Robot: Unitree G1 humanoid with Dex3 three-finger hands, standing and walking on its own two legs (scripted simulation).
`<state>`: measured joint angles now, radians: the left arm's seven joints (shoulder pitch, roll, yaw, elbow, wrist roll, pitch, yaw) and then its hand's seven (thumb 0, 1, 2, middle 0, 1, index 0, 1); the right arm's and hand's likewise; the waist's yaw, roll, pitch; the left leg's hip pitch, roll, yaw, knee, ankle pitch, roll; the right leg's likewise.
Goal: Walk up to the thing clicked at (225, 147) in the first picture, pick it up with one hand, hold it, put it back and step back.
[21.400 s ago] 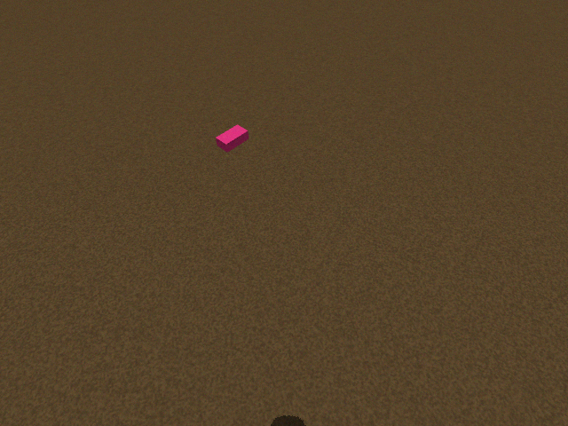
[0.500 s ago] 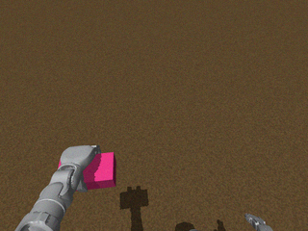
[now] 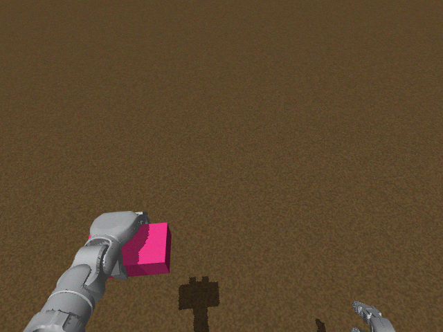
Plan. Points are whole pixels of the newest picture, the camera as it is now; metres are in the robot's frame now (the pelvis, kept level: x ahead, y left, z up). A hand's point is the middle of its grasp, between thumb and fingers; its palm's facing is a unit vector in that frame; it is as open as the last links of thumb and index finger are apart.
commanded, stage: hold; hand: left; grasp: from above
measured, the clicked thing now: (129, 250) +0.30 +0.22 -0.08
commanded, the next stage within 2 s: crouch in 1.12 s
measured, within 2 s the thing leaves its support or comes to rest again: neither
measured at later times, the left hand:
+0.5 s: hand (120, 254) +0.28 +0.21 -0.03, palm faces -0.46 -0.03 -0.89, open 11.7 cm
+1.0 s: hand (120, 250) +0.28 +0.21 -0.03, palm faces -0.45 -0.03 -0.89, open 11.7 cm
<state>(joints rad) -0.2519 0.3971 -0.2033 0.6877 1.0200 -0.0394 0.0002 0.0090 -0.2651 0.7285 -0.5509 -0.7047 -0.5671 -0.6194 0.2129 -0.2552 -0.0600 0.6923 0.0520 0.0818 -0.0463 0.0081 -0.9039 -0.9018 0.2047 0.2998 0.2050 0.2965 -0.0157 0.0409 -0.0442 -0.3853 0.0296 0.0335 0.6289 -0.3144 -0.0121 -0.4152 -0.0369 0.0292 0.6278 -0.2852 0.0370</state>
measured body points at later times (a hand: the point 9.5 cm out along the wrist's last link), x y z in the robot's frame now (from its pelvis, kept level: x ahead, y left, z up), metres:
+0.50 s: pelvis -0.01 +0.00 +0.01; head +0.00 -0.03 +0.45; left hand +0.30 +0.21 +0.02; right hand +0.13 -0.26 -0.11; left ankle +0.00 +0.13 -0.72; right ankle +0.02 -0.14 -0.72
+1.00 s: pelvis -0.01 +0.00 +0.01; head +0.00 -0.03 +0.46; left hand +0.30 +0.21 +0.02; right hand +0.14 -0.26 -0.11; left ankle +0.00 +0.13 -0.72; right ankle +0.02 -0.14 -0.72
